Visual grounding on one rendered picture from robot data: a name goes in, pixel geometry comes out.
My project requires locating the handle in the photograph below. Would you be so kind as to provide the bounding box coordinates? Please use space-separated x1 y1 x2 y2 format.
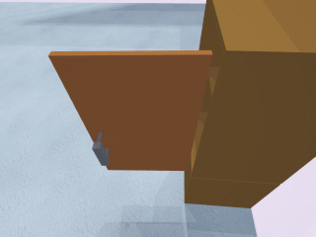
92 132 110 166

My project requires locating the cupboard door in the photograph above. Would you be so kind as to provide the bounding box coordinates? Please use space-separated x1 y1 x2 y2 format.
48 50 213 171

